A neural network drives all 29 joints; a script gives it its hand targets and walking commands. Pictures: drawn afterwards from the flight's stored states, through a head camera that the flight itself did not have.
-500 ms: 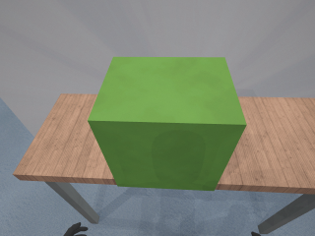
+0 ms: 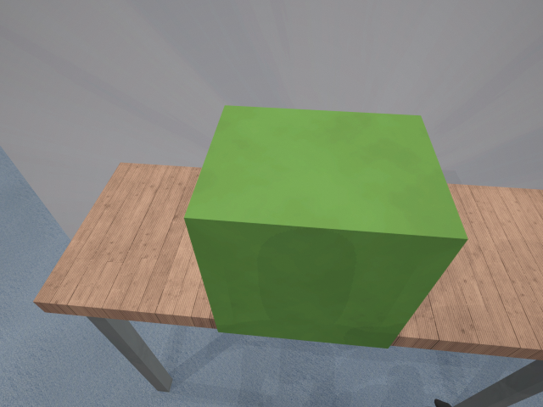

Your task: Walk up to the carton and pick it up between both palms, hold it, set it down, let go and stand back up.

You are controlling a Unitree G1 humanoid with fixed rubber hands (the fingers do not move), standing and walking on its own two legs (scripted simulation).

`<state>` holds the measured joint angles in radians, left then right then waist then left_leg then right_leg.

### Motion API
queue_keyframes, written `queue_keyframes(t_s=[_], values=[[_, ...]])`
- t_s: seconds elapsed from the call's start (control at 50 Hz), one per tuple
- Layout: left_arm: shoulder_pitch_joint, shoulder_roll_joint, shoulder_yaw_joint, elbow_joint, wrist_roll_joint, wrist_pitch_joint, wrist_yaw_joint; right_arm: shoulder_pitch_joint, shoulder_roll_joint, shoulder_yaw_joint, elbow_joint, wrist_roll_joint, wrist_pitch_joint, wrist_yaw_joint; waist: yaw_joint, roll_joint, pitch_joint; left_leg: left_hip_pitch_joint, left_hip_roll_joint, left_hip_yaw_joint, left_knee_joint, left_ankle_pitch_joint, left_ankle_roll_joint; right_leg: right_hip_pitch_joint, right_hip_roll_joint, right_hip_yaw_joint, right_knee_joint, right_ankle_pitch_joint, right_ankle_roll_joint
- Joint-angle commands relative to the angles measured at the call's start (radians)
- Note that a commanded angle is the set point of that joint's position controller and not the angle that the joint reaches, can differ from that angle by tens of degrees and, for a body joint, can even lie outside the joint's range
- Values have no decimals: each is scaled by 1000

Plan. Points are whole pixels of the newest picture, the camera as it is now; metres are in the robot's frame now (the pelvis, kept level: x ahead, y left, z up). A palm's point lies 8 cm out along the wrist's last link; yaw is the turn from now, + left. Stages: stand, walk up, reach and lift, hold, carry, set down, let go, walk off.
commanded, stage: walk up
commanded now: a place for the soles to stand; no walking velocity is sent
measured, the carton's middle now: (310, 233) +0.36 -0.03 +0.08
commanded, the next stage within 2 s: none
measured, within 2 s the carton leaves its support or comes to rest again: neither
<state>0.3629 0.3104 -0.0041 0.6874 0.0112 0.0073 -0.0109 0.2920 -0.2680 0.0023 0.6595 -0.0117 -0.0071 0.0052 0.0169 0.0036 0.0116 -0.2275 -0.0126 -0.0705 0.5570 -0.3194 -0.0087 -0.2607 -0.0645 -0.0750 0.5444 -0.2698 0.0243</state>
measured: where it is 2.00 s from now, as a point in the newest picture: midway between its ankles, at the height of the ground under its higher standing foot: outside the picture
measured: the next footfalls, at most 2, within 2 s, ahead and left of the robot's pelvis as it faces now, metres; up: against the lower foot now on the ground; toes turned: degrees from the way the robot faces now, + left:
left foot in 0.76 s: +0.02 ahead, +0.19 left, +0.00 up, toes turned +3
right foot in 1.22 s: -0.01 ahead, -0.05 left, +0.00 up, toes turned -4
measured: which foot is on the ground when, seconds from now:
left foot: down 0.00-0.50, up 0.52-0.74, down 0.76-1.00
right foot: down 0.00-0.78, up 0.80-1.00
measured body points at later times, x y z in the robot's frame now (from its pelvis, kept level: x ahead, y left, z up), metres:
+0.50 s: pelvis -0.01 -0.01 +0.00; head +0.00 -0.01 +0.45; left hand +0.07 +0.26 -0.11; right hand +0.11 -0.27 -0.11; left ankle -0.01 +0.13 -0.73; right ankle +0.01 -0.14 -0.73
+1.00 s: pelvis -0.04 +0.09 +0.00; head -0.03 +0.12 +0.45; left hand +0.01 +0.37 -0.13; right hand +0.05 -0.17 -0.10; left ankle -0.02 +0.19 -0.73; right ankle -0.03 -0.06 -0.69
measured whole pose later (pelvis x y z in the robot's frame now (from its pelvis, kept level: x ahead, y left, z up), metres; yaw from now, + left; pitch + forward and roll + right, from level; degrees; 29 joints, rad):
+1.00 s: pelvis -0.04 +0.09 +0.00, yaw +1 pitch -2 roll +0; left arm 0.39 0.32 0.03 0.69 0.03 0.05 0.01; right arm 0.33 -0.25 -0.01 0.69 -0.03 0.00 -0.01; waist -0.01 -0.06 0.05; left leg -0.24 0.00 0.06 0.52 -0.24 0.04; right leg -0.39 -0.03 0.06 0.88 -0.46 0.02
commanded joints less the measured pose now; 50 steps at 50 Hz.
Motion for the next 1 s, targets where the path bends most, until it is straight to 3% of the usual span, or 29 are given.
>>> queue_keyframes(t_s=[0.0,0.2,0.4,0.42,0.44,0.46,0.5,0.52,0.54,0.6,0.64,0.68,0.7,0.72,0.74,0.76,0.78,0.8,0.84,0.86,0.88,0.98], values=[[19,122,36,-72,-5,-14,4,16,-144,-46,-84,1,-12,-9,-9,-19,2,-58,80,-80,-83,231,43,51,-61,69,-55,173,-66],[-11,133,34,-79,-5,-13,4,0,-137,-44,-94,1,-10,-9,-4,11,-33,-54,63,-77,-68,217,35,75,-71,60,-55,155,-74],[-30,135,32,-76,-6,-8,4,19,-140,-48,-93,0,-9,-10,-4,-3,9,-85,50,-94,-72,145,30,44,-77,55,-88,37,-76],[45,189,71,-81,22,-19,30,-32,-201,-68,-97,-21,14,6,26,47,56,-175,11,-38,78,211,37,96,-161,163,-134,70,-115],[83,242,86,-63,29,-21,44,-20,-161,-62,-106,-35,24,11,29,-31,28,-199,1,-1,164,104,13,126,-267,246,-177,111,-184],[71,241,89,-63,29,-19,51,-5,-137,-60,-106,-45,34,11,21,-80,45,-210,8,20,223,-94,2,115,-342,292,-189,179,-241],[65,233,90,-72,34,-20,59,5,-117,-58,-110,-51,46,15,24,-126,37,-241,46,-5,335,-244,4,104,-421,332,-199,267,-318],[62,227,91,-77,38,-19,60,-4,-117,-61,-111,-47,47,19,31,-135,44,-240,53,-2,369,-265,4,77,-417,316,-218,255,-328],[55,222,92,-79,43,-17,61,-14,-113,-64,-113,-43,46,23,35,-144,54,-231,62,0,370,-259,3,55,-394,289,-226,240,-319],[4,202,85,-82,42,-16,61,-26,-92,-63,-104,-30,45,33,19,-160,43,-166,73,25,253,-145,-2,32,-280,167,-177,288,-237],[-37,193,81,-90,32,-12,53,13,-79,-63,-84,-19,39,39,-6,-180,0,-59,48,76,136,-47,0,0,-200,87,-124,226,-186],[-89,187,72,-102,17,-4,37,83,-91,-75,-47,-10,26,40,-48,-168,-49,91,5,140,-42,133,8,-55,-137,31,-18,99,-135],[-71,160,63,-107,12,-1,27,104,-117,-86,-29,-10,20,35,-58,-115,-65,150,-10,141,-96,161,10,-94,-105,5,60,13,-107],[-17,107,48,-105,5,2,17,118,-154,-96,-18,-12,16,26,-59,-4,-88,198,35,63,-121,133,19,-154,-60,-32,153,-120,-75],[27,36,29,-126,-2,7,8,121,-209,-106,-34,-20,12,13,-62,168,-71,152,202,-193,-210,-32,74,-246,15,-38,271,-350,-29],[63,48,36,-127,-2,23,18,43,-253,-107,-62,-13,16,-3,-41,136,5,-42,318,-333,-303,-322,155,-233,0,59,342,-397,-9],[64,105,62,-107,9,44,29,12,-318,-133,-52,1,23,-13,-51,170,48,-236,378,-373,-373,-528,221,-149,-3,98,421,-402,-13],[57,138,74,-95,10,51,29,-37,-275,-122,-51,9,21,-17,-31,177,135,-273,336,-338,-405,-542,204,-171,-7,126,431,-337,-11],[49,138,72,-63,7,33,28,-17,-176,-79,-45,-2,3,-17,-25,139,189,-137,242,-196,-336,-172,123,-241,-8,167,361,-223,-7],[61,129,71,-54,8,27,29,13,-159,-69,-44,-12,-6,-21,-19,125,162,-64,248,-179,-291,35,94,-256,0,187,347,-203,-9],[91,112,67,-46,15,24,28,36,-154,-69,-37,-20,-11,-22,-16,107,127,-24,261,-180,-278,86,94,-245,1,188,358,-184,-7],[98,91,68,-39,30,28,22,40,-143,-72,-50,-36,-17,-29,-32,116,39,72,293,-165,-284,-45,159,-210,16,182,291,-165,13]])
